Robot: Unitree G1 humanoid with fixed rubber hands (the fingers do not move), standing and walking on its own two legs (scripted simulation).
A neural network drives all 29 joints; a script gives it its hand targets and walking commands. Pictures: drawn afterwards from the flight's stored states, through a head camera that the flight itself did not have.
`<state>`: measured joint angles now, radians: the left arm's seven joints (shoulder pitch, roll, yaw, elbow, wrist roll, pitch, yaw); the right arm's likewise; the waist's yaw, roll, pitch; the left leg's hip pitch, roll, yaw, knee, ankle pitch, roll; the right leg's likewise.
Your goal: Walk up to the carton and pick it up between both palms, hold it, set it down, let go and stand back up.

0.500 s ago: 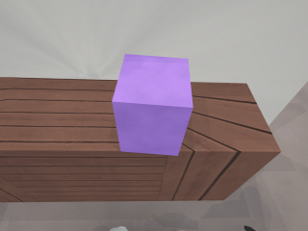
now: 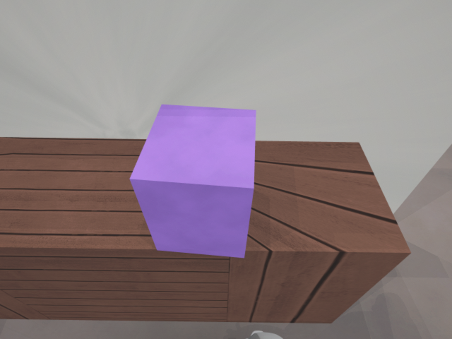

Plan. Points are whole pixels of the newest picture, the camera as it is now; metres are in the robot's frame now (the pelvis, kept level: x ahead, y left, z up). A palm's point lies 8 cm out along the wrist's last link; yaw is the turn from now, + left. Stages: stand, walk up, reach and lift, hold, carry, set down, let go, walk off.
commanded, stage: walk up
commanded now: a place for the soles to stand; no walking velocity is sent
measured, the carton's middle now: (204, 183) +0.44 +0.04 +0.01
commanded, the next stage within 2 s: stand in 0.96 s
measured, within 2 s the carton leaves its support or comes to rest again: neither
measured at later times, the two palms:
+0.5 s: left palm out of the picture +0.08 +0.33 -0.11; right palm out of the picture +0.07 -0.26 -0.11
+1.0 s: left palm out of the picture +0.09 +0.33 -0.11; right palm out of the picture +0.12 -0.25 -0.10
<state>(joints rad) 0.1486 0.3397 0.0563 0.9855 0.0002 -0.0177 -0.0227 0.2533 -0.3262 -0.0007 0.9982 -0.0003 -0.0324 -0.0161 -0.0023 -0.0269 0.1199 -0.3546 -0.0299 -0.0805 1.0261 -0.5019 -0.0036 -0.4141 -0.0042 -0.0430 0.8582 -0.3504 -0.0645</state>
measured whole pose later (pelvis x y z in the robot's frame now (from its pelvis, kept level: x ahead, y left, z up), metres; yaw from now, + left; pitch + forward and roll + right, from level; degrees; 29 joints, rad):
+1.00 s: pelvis +0.02 +0.04 +0.01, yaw +0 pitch -4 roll +0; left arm 0.15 0.34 0.06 1.04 0.00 -0.02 -0.02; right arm 0.11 -0.33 0.00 1.00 0.00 -0.02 -0.02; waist 0.00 0.00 0.12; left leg -0.31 0.01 -0.02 0.76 -0.39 -0.01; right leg -0.36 0.00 -0.04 0.73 -0.31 -0.04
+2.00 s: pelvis +0.03 +0.02 +0.01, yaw +0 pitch -4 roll +0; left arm 0.12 0.33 0.06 0.45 0.00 0.32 0.01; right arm 0.22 -0.26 0.00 0.79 -0.01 -0.21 0.02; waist 0.00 -0.07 0.13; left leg -0.28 0.02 -0.02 0.74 -0.40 -0.03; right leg -0.34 0.01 -0.04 0.75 -0.33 -0.03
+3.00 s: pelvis +0.03 +0.02 +0.03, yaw +0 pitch -5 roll +0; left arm 0.19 0.29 -0.03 0.39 -0.05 -0.21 0.06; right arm 0.30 -0.13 0.00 0.47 0.03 -0.37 0.02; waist 0.00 -0.06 0.11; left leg -0.17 0.02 -0.02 0.57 -0.31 -0.03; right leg -0.24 0.01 -0.04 0.58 -0.26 -0.03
